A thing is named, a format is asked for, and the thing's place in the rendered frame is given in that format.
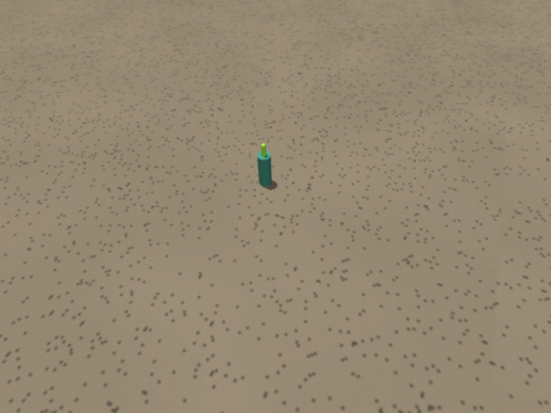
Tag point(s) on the bottle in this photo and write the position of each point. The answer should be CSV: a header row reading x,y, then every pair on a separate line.
x,y
264,166

